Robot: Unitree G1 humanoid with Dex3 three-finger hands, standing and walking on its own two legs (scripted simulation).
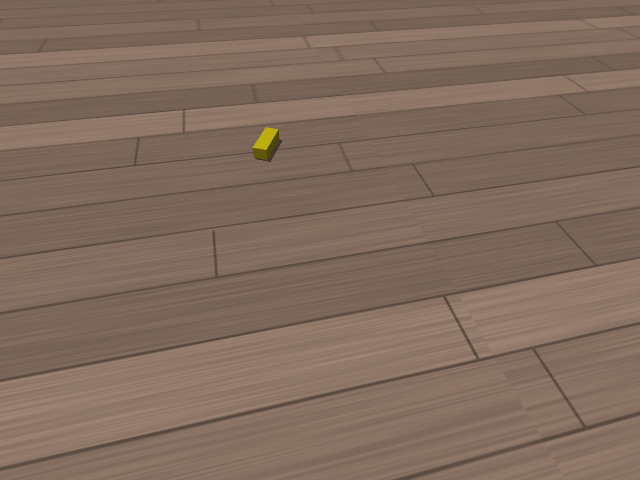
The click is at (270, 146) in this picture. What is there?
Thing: lying carton
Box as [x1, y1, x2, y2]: [253, 127, 278, 159]
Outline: 278,129 266,127 253,146 254,157 265,159 268,157 278,139
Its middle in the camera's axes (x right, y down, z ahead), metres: -0.30 -0.53 +2.18
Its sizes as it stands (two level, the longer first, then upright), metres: 0.214 0.077 0.063
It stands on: the floor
